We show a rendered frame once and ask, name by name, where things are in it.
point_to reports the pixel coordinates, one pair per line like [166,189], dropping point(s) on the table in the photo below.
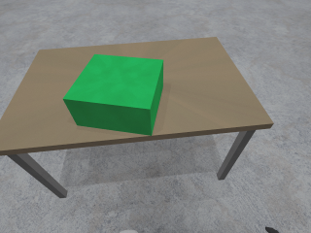
[203,94]

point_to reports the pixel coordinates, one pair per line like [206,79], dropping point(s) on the carton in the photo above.
[118,93]

